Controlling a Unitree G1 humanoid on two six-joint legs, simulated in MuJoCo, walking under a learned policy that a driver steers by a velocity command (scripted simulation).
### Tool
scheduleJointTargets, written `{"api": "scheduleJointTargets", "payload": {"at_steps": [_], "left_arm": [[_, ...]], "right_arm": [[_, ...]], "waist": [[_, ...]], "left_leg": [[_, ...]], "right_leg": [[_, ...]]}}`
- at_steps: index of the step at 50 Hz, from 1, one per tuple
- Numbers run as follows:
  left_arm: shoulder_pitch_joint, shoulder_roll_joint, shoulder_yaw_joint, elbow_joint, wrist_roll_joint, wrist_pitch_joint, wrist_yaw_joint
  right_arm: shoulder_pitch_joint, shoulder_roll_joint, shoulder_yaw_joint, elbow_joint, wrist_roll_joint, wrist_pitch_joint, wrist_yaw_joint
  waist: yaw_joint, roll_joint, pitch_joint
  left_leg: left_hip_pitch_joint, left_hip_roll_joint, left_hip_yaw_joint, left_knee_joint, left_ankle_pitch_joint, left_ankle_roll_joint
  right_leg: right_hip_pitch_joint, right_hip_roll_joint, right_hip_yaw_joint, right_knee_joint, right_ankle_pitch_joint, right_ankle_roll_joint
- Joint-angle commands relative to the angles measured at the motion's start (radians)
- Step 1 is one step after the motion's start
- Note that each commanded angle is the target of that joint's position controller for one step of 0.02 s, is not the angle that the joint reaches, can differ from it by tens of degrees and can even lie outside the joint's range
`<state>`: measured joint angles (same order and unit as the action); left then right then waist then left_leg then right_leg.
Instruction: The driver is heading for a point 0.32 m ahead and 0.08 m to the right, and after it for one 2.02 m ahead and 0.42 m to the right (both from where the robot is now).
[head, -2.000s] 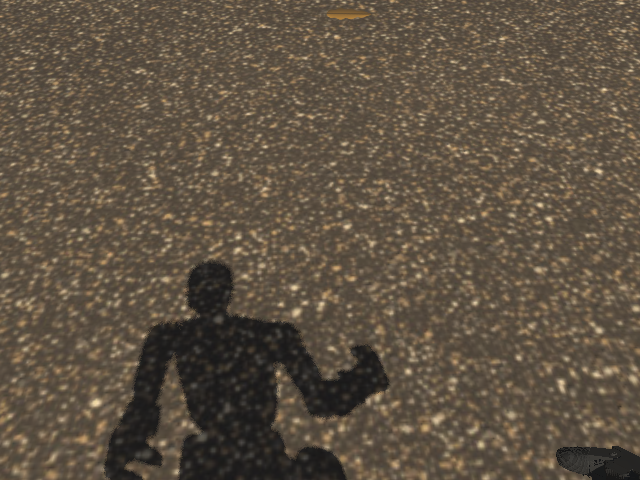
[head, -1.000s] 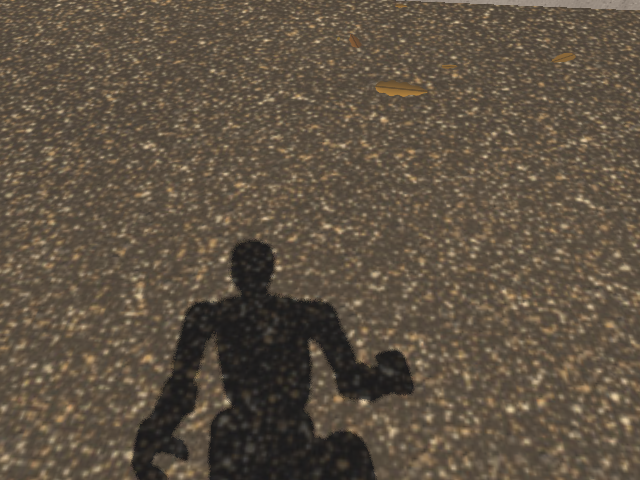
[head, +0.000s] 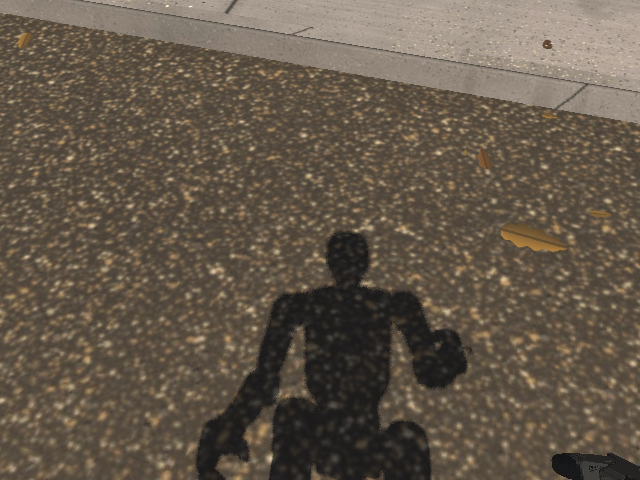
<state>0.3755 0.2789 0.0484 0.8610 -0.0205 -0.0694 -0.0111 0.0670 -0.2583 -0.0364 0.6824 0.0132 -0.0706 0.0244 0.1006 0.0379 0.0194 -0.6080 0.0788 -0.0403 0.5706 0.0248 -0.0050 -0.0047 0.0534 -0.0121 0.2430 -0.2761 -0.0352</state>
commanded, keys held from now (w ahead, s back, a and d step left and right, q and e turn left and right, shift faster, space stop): w+e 0.18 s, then e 0.40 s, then no key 0.42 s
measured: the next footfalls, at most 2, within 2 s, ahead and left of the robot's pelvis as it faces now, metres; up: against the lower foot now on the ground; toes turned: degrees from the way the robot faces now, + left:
left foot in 0.08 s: +0.22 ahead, +0.14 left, +0.00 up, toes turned -2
right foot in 0.56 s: +0.36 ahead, -0.13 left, +0.00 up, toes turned -19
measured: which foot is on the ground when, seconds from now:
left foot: up 0.00-0.06, down 0.08-0.56, up 0.58-0.94, down 0.96-1.00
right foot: down 0.00-0.08, up 0.10-0.54, down 0.56-1.00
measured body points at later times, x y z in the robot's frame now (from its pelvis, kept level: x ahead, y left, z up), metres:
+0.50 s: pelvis +0.23 +0.02 +0.00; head +0.26 +0.00 +0.44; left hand +0.46 +0.23 -0.10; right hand +0.24 -0.28 -0.13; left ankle +0.19 +0.14 -0.74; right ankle +0.33 -0.12 -0.72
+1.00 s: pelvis +0.30 +0.00 -0.01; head +0.32 +0.00 +0.44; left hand +0.55 +0.17 -0.12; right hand +0.29 -0.29 -0.13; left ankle +0.36 +0.13 -0.74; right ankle +0.32 -0.11 -0.74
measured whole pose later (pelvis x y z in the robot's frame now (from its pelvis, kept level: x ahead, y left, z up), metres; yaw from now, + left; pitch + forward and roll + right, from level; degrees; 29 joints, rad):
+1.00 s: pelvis +0.30 +0.00 -0.01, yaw -23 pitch +1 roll +0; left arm 0.14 0.24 0.04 0.72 0.02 0.01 0.01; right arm 0.19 -0.26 -0.05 0.85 -0.02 0.01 -0.02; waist 0.00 -0.01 0.01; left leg -0.28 0.04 -0.03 0.55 -0.30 -0.03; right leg -0.37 0.07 0.04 0.53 -0.18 -0.03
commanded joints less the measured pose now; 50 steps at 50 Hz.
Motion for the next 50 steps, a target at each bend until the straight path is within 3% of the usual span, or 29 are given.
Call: {"api": "scheduleJointTargets", "payload": {"at_steps": [1, 3, 4, 5, 6, 7, 8, 9, 10, 11, 14, 19, 24, 26, 27, 28, 29, 30, 31, 32, 33, 34, 36, 39, 44, 47, 48, 49, 50], "left_arm": [[0.022, 0.183, 0.045, -0.025, -0.007, 0.008, 0.012], [-0.01, 0.194, 0.049, -0.028, -0.007, 0.016, 0.017], [-0.012, 0.16, 0.036, -0.034, 0.002, 0.014, 0.017], [-0.012, 0.084, 0.008, -0.068, 0.033, 0.011, 0.017], [0.125, 0.011, -0.011, -0.076, 0.003, -0.007, 0.013], [0.066, 0.128, 0.017, -0.058, -0.02, -0.012, 0.013], [-0.02, 0.162, 0.031, -0.081, -0.026, -0.013, 0.012], [-0.057, 0.145, 0.031, -0.085, -0.019, -0.009, 0.016], [-0.072, 0.133, 0.036, -0.087, -0.008, 0.0, 0.019], [-0.047, 0.115, 0.038, -0.082, -0.007, 0.014, 0.019], [-0.038, 0.072, 0.039, -0.099, -0.001, 0.052, 0.025], [-0.153, 0.04, 0.027, -0.163, 0.011, 0.061, -0.003], [-0.221, 0.085, 0.048, -0.228, 0.017, 0.073, -0.036], [-0.167, 0.109, 0.063, -0.229, 0.019, 0.077, -0.039], [-0.083, 0.143, 0.083, -0.208, 0.021, 0.073, -0.03], [-0.018, 0.25, 0.115, -0.209, 0.023, 0.072, -0.005], [-0.052, 0.33, 0.118, -0.242, 0.038, 0.071, 0.009], [-0.056, 0.257, 0.096, -0.265, 0.039, 0.063, -0.002], [-0.124, 0.209, 0.081, -0.277, 0.033, 0.055, -0.006], [-0.17, 0.165, 0.069, -0.272, 0.015, 0.054, -0.002], [-0.206, 0.136, 0.057, -0.272, 0.01, 0.06, 0.005], [-0.229, 0.134, 0.053, -0.273, 0.02, 0.065, 0.011], [-0.244, 0.141, 0.053, -0.274, 0.038, 0.065, 0.018], [-0.243, 0.14, 0.052, -0.26, 0.036, 0.064, 0.028], [-0.247, 0.123, 0.039, -0.229, 0.041, 0.073, 0.026], [-0.238, 0.083, 0.02, -0.2, 0.029, 0.079, 0.023], [-0.204, 0.058, 0.011, -0.184, 0.035, 0.074, 0.021], [-0.161, 0.053, 0.012, -0.18, 0.048, 0.067, 0.017], [-0.186, 0.038, 0.012, -0.189, 0.045, 0.064, 0.017]], "right_arm": [[-0.09, -0.092, -0.027, -0.099, 0.003, -0.03, 0.012], [0.036, -0.131, -0.048, -0.065, -0.002, -0.037, 0.007], [0.181, -0.182, -0.071, -0.027, -0.011, -0.038, -0.003], [0.361, -0.261, -0.091, -0.008, -0.027, -0.033, -0.016], [0.374, -0.292, -0.095, 0.01, -0.029, -0.023, -0.009], [0.348, -0.19, -0.071, 0.0, -0.019, -0.02, -0.009], [0.291, -0.15, -0.058, 0.0, -0.012, -0.021, -0.012], [0.227, -0.13, -0.049, 0.0, -0.016, -0.024, -0.011], [0.172, -0.103, -0.042, 0.002, -0.022, -0.027, -0.008], [0.136, -0.095, -0.041, 0.005, -0.032, -0.034, -0.008], [0.086, -0.113, -0.052, 0.023, -0.033, -0.045, -0.016], [0.076, -0.159, -0.066, 0.047, -0.024, -0.013, -0.051], [0.086, -0.196, -0.082, 0.071, 0.011, 0.022, -0.058], [0.062, -0.203, -0.087, 0.069, 0.028, 0.035, -0.061], [0.077, -0.182, -0.082, 0.073, 0.027, 0.039, -0.06], [0.134, -0.156, -0.072, 0.069, -0.006, 0.036, -0.055], [0.199, -0.08, -0.043, 0.036, -0.056, 0.034, -0.045], [0.172, -0.133, -0.048, 0.054, -0.028, 0.033, -0.033], [0.112, -0.158, -0.054, 0.043, 0.006, 0.04, -0.032], [0.09, -0.15, -0.054, 0.051, 0.0, 0.049, -0.041], [0.069, -0.154, -0.057, 0.056, -0.014, 0.06, -0.053], [0.076, -0.156, -0.06, 0.057, -0.016, 0.071, -0.058], [0.115, -0.133, -0.057, 0.072, -0.014, 0.082, -0.061], [0.107, -0.102, -0.044, 0.081, -0.015, 0.085, -0.068], [0.081, -0.109, -0.041, 0.09, -0.01, 0.085, -0.061], [0.134, -0.088, -0.035, 0.12, -0.023, 0.073, -0.044], [0.143, -0.114, -0.035, 0.12, -0.039, 0.068, -0.041], [0.132, -0.182, -0.046, 0.111, -0.045, 0.066, -0.043], [0.093, -0.154, -0.042, 0.129, -0.042, 0.063, -0.039]], "waist": [[-0.037, -0.111, 0.038], [-0.119, -0.117, -0.027], [-0.184, -0.097, -0.136], [-0.245, 0.046, -0.31], [-0.173, 0.318, -0.42], [-0.207, 0.177, -0.32], [-0.203, 0.119, -0.188], [-0.171, 0.056, -0.124], [-0.143, 0.053, -0.062], [-0.108, 0.075, -0.045], [-0.063, 0.061, -0.029], [-0.094, 0.048, -0.039], [-0.104, 0.048, -0.047], [-0.065, 0.044, -0.065], [-0.03, 0.001, -0.109], [-0.019, -0.178, -0.169], [-0.104, -0.365, -0.255], [-0.042, -0.224, -0.401], [-0.049, -0.157, -0.306], [-0.071, -0.088, -0.225], [-0.083, -0.075, -0.178], [-0.107, -0.107, -0.159], [-0.125, -0.142, -0.162], [-0.112, -0.148, -0.168], [-0.084, -0.175, -0.124], [-0.122, -0.142, -0.096], [-0.11, -0.094, -0.09], [-0.057, 0.042, -0.079], [-0.04, 0.164, -0.058]], "left_leg": [[0.053, -0.028, 0.002, -0.066, -0.05, 0.023], [0.254, -0.061, 0.031, -0.121, -0.083, 0.052], [0.491, -0.029, 0.013, -0.101, -0.06, 0.086], [0.793, 0.185, -0.206, -0.063, -0.034, 0.147], [1.013, 0.357, -0.617, -0.189, -0.262, 0.278], [0.932, 0.321, -0.603, -0.245, -0.404, 0.246], [0.808, 0.291, -0.449, -0.265, -0.388, 0.209], [0.685, 0.251, -0.351, -0.295, -0.3, 0.192], [0.584, 0.218, -0.258, -0.323, -0.147, 0.188], [0.511, 0.201, -0.175, -0.339, 0.017, 0.183], [0.429, 0.193, -0.008, -0.344, 0.371, 0.2], [0.435, 0.162, 0.166, -0.345, 0.363, 0.188], [0.548, 0.214, 0.179, -0.232, 0.335, 0.161], [0.555, 0.201, 0.196, -0.089, 0.399, 0.126], [0.524, 0.146, 0.225, 0.069, 0.379, 0.086], [0.358, 0.061, 0.252, 0.329, 0.097, 0.005], [0.017, -0.121, 0.184, 0.677, -0.735, -0.076], [-0.005, -0.11, -0.032, 0.776, -0.735, -0.059], [-0.048, -0.072, -0.036, 0.776, -0.658, -0.041], [-0.057, -0.035, -0.029, 0.709, -0.585, -0.036], [-0.029, -0.013, -0.029, 0.639, -0.531, -0.038], [0.043, -0.015, -0.02, 0.604, -0.49, -0.042], [0.12, -0.032, -0.003, 0.529, -0.449, -0.053], [0.173, -0.028, -0.004, 0.369, -0.412, -0.066], [0.268, -0.032, 0.008, 0.167, -0.373, -0.056], [0.422, -0.051, 0.041, -0.114, -0.213, -0.012], [0.472, 0.016, -0.032, -0.159, -0.154, 0.016], [0.458, 0.121, -0.127, -0.167, -0.092, 0.063], [0.291, 0.134, -0.17, -0.226, -0.309, 0.11]], "right_leg": [[-0.012, -0.293, 0.185, -0.002, 0.344, -0.144], [-0.03, -0.265, 0.175, 0.13, 0.502, -0.114], [-0.112, -0.207, 0.137, 0.311, 0.512, -0.082], [-0.317, -0.118, 0.08, 0.641, 0.201, -0.036], [-0.638, -0.005, 0.086, 0.915, -0.321, 0.005], [-0.731, -0.061, 0.158, 1.019, -0.295, 0.007], [-0.768, -0.098, 0.139, 1.025, -0.199, 0.004], [-0.731, -0.137, 0.122, 0.998, -0.119, 0.011], [-0.694, -0.154, 0.121, 0.954, -0.072, 0.022], [-0.626, -0.168, 0.122, 0.936, -0.05, 0.033], [-0.589, -0.16, 0.092, 0.876, -0.02, 0.068], [-0.52, -0.148, 0.024, 0.563, 0.241, 0.068], [-0.493, -0.123, -0.006, 0.42, 0.167, 0.018], [-0.41, -0.079, -0.046, 0.336, 0.136, -0.022], [-0.277, -0.034, -0.059, 0.252, 0.232, -0.055], [-0.074, -0.155, 0.138, 0.217, 0.706, -0.122], [0.162, -0.402, 0.54, 0.239, 0.996, -0.345], [0.159, -0.429, 0.603, 0.172, 0.79, -0.389], [0.077, -0.394, 0.496, 0.151, 0.658, -0.342], [-0.014, -0.342, 0.411, 0.138, 0.52, -0.275], [-0.106, -0.308, 0.367, 0.116, 0.425, -0.236], [-0.196, -0.276, 0.329, 0.094, 0.391, -0.221], [-0.258, -0.248, 0.283, 0.075, 0.397, -0.218], [-0.264, -0.236, 0.258, 0.07, 0.324, -0.212], [-0.297, -0.232, 0.293, 0.052, 0.042, -0.192], [-0.344, -0.188, 0.277, 0.092, -0.063, -0.119], [-0.375, -0.15, 0.25, 0.133, -0.098, -0.065], [-0.4, -0.065, 0.164, 0.222, -0.137, -0.018], [-0.296, -0.024, 0.081, 0.237, -0.053, 0.017]]}}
